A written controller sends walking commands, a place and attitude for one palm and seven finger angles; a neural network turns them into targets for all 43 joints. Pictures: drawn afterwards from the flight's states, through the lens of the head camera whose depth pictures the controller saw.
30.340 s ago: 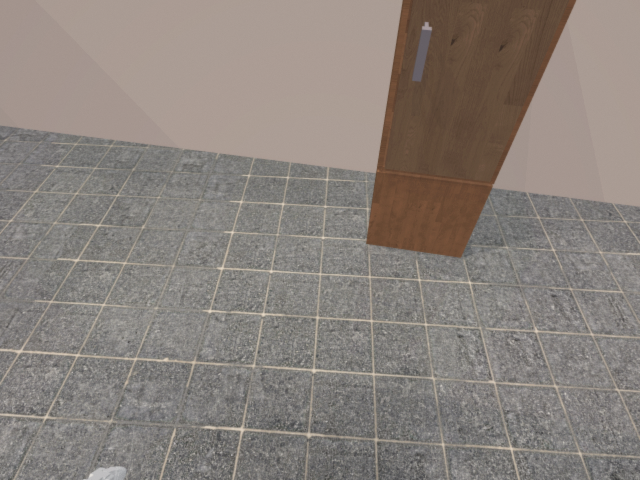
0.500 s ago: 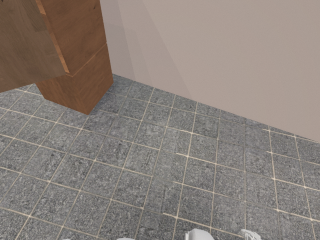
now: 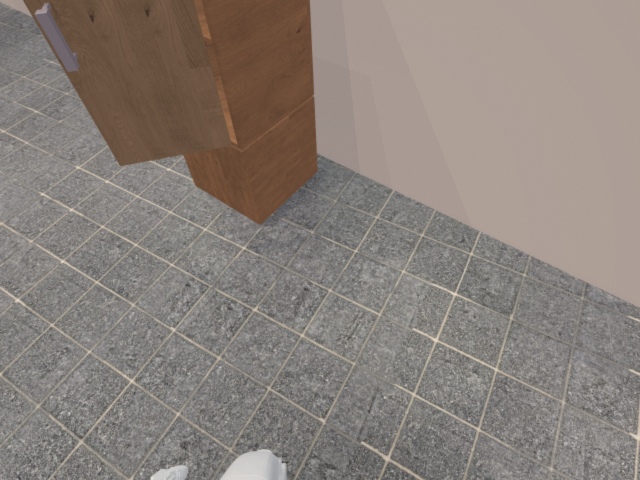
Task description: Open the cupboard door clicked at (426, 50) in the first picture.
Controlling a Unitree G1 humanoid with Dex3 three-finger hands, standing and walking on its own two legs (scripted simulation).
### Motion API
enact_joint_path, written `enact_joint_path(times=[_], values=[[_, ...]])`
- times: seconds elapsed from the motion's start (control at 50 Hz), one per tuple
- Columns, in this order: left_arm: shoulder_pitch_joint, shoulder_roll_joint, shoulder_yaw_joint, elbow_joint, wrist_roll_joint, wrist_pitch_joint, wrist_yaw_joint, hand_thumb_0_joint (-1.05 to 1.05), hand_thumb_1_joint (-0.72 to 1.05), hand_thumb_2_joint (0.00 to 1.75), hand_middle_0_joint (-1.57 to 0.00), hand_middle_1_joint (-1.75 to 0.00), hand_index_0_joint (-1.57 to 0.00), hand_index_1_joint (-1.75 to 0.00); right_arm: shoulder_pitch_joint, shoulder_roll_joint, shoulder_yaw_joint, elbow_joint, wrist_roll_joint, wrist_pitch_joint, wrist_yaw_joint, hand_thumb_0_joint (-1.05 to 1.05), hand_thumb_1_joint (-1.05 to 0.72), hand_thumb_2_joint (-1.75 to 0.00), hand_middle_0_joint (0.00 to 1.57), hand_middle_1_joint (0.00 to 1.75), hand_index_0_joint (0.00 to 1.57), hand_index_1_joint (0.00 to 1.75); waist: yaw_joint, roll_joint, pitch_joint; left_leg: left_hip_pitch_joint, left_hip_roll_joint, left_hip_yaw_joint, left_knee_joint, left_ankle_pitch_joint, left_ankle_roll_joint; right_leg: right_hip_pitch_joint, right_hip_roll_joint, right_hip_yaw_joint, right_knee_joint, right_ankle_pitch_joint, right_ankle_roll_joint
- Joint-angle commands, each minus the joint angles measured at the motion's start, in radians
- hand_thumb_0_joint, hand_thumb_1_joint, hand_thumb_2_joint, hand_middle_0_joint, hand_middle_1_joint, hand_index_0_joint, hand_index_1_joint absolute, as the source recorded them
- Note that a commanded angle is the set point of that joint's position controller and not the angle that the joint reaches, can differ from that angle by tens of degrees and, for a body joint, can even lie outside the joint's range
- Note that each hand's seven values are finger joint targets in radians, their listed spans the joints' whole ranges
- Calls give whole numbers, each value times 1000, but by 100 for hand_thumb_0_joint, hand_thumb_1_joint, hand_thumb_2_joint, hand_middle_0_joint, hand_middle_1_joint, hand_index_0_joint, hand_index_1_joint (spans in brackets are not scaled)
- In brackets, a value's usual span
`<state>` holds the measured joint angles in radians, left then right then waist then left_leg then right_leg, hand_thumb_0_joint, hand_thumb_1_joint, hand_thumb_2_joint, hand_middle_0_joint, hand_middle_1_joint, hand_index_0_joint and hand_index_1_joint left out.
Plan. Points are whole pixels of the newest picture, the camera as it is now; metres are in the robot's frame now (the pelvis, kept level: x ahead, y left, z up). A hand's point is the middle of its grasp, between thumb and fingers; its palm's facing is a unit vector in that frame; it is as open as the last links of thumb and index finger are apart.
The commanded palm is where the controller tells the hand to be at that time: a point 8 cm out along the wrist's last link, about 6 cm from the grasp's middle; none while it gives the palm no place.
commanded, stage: turn to face it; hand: left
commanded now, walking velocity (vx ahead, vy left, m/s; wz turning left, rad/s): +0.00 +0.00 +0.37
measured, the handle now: (59, 37) +0.99 +0.63 +0.06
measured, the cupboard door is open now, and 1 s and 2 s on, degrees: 51 51 51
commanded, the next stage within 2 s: take the last steps up to it in 0.32 s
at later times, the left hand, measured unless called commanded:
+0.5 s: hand out of the picture +0.02 +0.24 -0.17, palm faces +0.21 -0.95 -0.24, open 7.4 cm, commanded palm none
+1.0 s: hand out of the picture -0.05 +0.23 -0.19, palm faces +0.39 -0.91 -0.16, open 7.4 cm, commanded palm none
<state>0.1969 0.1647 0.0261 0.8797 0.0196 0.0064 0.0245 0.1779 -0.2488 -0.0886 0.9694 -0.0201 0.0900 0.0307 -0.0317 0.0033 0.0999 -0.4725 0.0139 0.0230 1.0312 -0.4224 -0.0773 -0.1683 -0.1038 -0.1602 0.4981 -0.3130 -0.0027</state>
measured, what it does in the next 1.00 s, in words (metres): steps to the left, turning left: left foot, then right foot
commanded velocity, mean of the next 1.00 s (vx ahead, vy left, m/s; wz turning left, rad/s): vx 0.18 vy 0.07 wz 0.18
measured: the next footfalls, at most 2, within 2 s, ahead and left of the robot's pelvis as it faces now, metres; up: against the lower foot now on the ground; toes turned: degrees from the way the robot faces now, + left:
left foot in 0.16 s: +0.04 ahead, +0.14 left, +0.00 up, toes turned +9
right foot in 0.56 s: +0.05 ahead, -0.11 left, +0.00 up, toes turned +6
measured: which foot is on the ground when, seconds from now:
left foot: up 0.00-0.14, down 0.16-0.56, up 0.58-0.96, down 0.98-1.00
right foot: down 0.00-0.16, up 0.18-0.54, down 0.56-0.98, up 1.00-1.00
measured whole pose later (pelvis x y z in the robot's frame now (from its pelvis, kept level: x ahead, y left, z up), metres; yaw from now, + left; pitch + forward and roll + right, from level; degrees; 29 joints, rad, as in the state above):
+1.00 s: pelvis +0.08 +0.11 -0.02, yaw +18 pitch +0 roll +0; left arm 0.44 0.15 0.04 1.12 0.03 -0.02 0.00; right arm 0.16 -0.21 -0.05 0.99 -0.03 -0.02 0.04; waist 0.04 -0.03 0.07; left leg -0.41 0.04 0.11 0.60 -0.19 0.02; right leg -0.07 -0.20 -0.14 0.61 -0.48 0.09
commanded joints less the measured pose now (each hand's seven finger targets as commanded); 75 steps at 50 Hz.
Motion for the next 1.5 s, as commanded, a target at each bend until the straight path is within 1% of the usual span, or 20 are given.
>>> enact_joint_path(times=[0.0, 0.1, 0.12, 0.14, 0.16, 0.28, 0.4, 0.48, 0.52, 0.54, 0.56, 0.66, 0.84, 0.92, 0.94, 0.96, 0.98, 1.1, 1.44, 1.48], values=[[95, 231, 68, -28, 8, -22, 10, 0, 90, 90, -20, -30, -20, -30, -119, -27, 6, -109, 10, -34, 0, 0, -90, -90, 20, 30, 20, 30, 71, -201, -92, -15, 0, 46, -152, -32, 15, 115, -245, 116, -106, 633, -116], [76, 249, 78, -4, 1, -14, 1, 0, 90, 90, -20, -30, -20, -30, -33, -51, 13, -92, 8, -60, -11, 0, -90, -90, 20, 30, 20, 30, 20, -181, -140, 261, -26, 78, -536, 164, 53, 22, -216, 51, 57, 549, -46], [76, 219, 73, -14, -7, -11, -3, 0, 90, 90, -20, -30, -20, -30, 23, -118, -1, -80, 2, -72, -13, 0, -90, -90, 20, 30, 20, 30, -12, -36, -200, 439, 77, -15, -619, 372, 91, -101, -176, 4, 203, 399, 8], [68, 151, 52, -44, -13, -6, -10, 0, 90, 90, -20, -30, -20, -30, 79, -218, -25, -77, -4, -75, -18, 0, -90, -90, 20, 30, 20, 30, -40, 259, -227, 561, 339, -359, -632, 723, 227, -346, -37, -17, 415, -205, 78], [22, 146, 43, -67, -4, 9, -3, 0, 90, 90, -20, -30, -20, -30, 119, -257, -27, -68, -4, -65, -28, 0, -90, -90, 20, 30, 20, 30, -57, 213, -219, 457, 426, -378, -648, 748, 320, -339, -20, 88, 535, -371, 62], [53, 139, 50, 33, -2, 29, -15, 0, 90, 90, -20, -30, -20, -30, -26, -137, 15, -89, -3, -86, -60, 0, -90, -90, 20, 30, 20, 30, 33, 111, -132, 319, 242, -192, -704, 617, 249, -323, 0, 160, 589, -113, 65], [18, 113, 38, 25, -4, 24, -13, 0, 90, 90, -20, -30, -20, -30, 12, -131, 12, -59, -6, -81, -55, 0, -90, -90, 20, 30, 20, 30, 15, 118, -140, 327, 226, -207, -701, 562, 250, -227, 39, 123, 353, -135, 61], [87, 106, 41, 46, -1, 2, -23, 0, 90, 90, -20, -30, -20, -30, -4, -123, 8, -51, -3, -75, -47, 0, -90, -90, 20, 30, 20, 30, 50, 151, -122, 186, 167, -231, -693, 129, 220, -25, 83, 74, 85, -63, 45], [193, 170, 61, 75, 12, -21, -19, 0, 90, 90, -20, -30, -20, -30, -12, -64, 12, -63, 10, -77, -36, 0, -90, -90, 20, 30, 20, 30, 106, -67, -106, -58, 26, -121, -462, -93, 136, 222, -62, 232, -179, -149, 0], [238, 268, 84, 76, 21, -26, -12, 0, 90, 90, -20, -30, -20, -30, -47, -14, 22, -100, 11, -81, -25, 0, -90, -90, 20, 30, 20, 30, 139, -323, -58, -244, -76, 2, -200, -178, 75, 259, -331, 576, -337, -306, -106], [243, 272, 79, 66, 9, -29, -8, 0, 90, 90, -20, -30, -20, -30, -102, -77, 11, -118, -6, -77, -17, 0, -90, -90, 20, 30, 20, 30, 148, -215, -9, -259, -25, -71, -9, -144, 75, 118, -411, 650, -394, -380, -170], [131, 140, 49, 73, 0, -73, -8, 0, 90, 90, -20, -30, -20, -30, -18, -31, 4, -38, -7, -65, 9, 0, -90, -90, 20, 30, 20, 30, 48, -187, 17, -210, 49, -52, 99, 196, 35, 53, -223, 252, -346, 40, -75], [260, 158, 48, 183, 14, -80, -8, 0, 90, 90, -20, -30, -20, -30, -124, 32, 31, -66, 3, -90, 26, 0, -90, -90, 20, 30, 20, 30, 96, -217, 20, -105, 42, 82, -297, 172, 46, 130, -241, 102, -271, 291, -78], [199, 174, 57, 180, 8, -65, -11, 0, 90, 90, -20, -30, -20, -30, 104, -17, 26, 3, -4, -122, 8, 0, -90, -90, 20, 30, 20, 30, -19, -136, -71, 337, -28, 143, -541, 193, 85, -25, -178, 21, -22, 340, -40], [215, 125, 48, 172, 5, -61, -17, 0, 90, 90, -20, -30, -20, -30, 257, -109, 2, 47, -10, -127, -7, 0, -90, -90, 20, 30, 20, 30, -73, 74, -179, 566, 81, 20, -558, 163, 117, -156, -109, -29, 230, 186, -7], [227, 63, 39, 136, -6, -55, -23, 0, 90, 90, -20, -30, -20, -30, 392, -217, -27, 73, -19, -132, -28, 0, -90, -90, 20, 30, 20, 30, -108, 330, -264, 694, 338, -381, -679, 137, 213, -381, 34, -43, 527, -281, 30], [148, 71, 34, 103, -1, -51, -15, 0, 90, 90, -20, -30, -20, -30, 394, -231, -25, 80, -13, -122, -37, 0, -90, -90, 20, 30, 20, 30, -110, 264, -248, 609, 405, -458, -778, 23, 267, -444, 40, 79, 708, -321, -9], [148, 26, 35, 152, 10, -27, -37, 0, 90, 90, -20, -30, -20, -30, 147, -28, 30, 33, -6, -163, -54, 0, -90, -90, 20, 30, 20, 30, 39, 90, -59, 250, 282, -126, -879, 147, 225, -406, -45, 141, 687, 22, -3], [-40, 65, 35, 52, 8, -43, -45, 0, 90, 90, -20, -30, -20, -30, 286, -28, 36, 132, -13, -156, -52, 0, -90, -90, 20, 30, 20, 30, 42, 24, -49, 383, 215, 28, -634, 538, 194, -99, 67, 26, 12, 122, -32], [243, 185, 70, 142, 11, -65, -31, 0, 90, 90, -20, -30, -20, -30, 258, 9, 42, 106, 11, -166, -44, 0, -90, -90, 20, 30, 20, 30, 149, -147, -218, 37, 66, 153, -233, 371, 108, 403, -175, 343, -37, 269, -151]])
